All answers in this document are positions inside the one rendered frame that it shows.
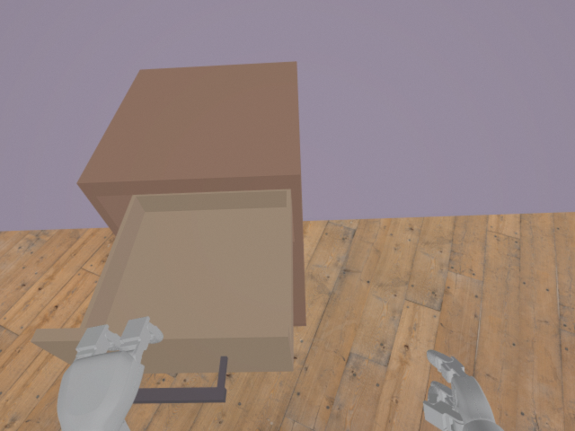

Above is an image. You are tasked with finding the drawer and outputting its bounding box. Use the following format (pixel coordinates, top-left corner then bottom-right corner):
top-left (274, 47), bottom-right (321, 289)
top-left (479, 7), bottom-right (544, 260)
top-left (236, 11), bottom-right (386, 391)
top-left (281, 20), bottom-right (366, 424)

top-left (31, 189), bottom-right (294, 374)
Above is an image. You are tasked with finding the left robot hand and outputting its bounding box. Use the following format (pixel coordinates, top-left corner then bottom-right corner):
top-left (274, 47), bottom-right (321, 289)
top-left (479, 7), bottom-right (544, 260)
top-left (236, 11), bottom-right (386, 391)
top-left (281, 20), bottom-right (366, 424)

top-left (57, 316), bottom-right (164, 431)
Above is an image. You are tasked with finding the cabinet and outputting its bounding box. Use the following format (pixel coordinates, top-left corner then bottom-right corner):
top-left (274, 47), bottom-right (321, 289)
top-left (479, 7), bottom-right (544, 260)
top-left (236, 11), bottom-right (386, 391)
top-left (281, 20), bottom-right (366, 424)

top-left (76, 61), bottom-right (306, 326)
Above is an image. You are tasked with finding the right robot hand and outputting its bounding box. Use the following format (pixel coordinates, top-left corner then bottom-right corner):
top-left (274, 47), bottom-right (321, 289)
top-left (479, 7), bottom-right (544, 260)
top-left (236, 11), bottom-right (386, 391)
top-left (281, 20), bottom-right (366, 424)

top-left (423, 349), bottom-right (496, 431)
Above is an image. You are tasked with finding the handle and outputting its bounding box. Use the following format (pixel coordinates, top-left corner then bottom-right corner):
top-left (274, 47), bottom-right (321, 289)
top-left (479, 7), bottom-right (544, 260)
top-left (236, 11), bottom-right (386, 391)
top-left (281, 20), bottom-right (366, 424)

top-left (133, 356), bottom-right (228, 404)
